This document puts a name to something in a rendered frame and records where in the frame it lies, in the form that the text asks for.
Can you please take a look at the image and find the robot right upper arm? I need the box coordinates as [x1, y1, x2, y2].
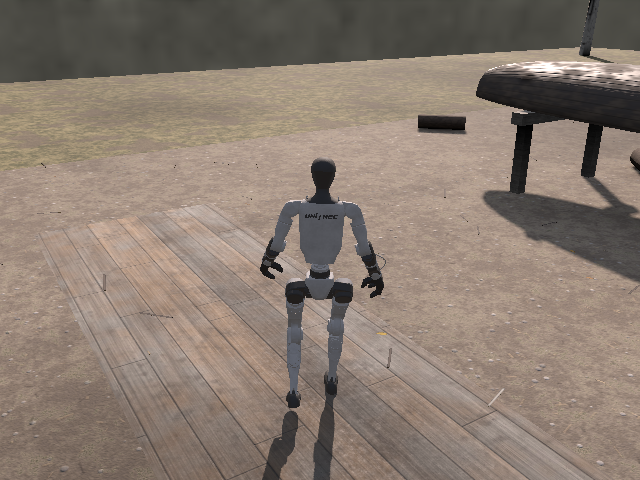
[343, 201, 372, 257]

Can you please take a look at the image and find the left robot foot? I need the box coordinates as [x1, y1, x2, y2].
[286, 390, 301, 408]

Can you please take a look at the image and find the robot left hand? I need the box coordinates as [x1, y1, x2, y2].
[260, 262, 283, 279]

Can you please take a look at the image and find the robot right hand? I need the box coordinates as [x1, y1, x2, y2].
[361, 275, 384, 298]

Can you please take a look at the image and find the right robot foot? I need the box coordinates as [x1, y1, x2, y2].
[324, 370, 338, 395]

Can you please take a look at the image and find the right robot forearm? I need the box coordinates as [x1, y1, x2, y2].
[361, 241, 382, 280]

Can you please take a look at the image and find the robot left upper arm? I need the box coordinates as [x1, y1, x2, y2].
[270, 200, 302, 253]

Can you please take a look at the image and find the left robot forearm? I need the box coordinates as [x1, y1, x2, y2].
[262, 236, 279, 266]

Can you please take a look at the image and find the robot foot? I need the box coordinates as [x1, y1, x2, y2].
[286, 390, 301, 408]
[324, 370, 338, 395]

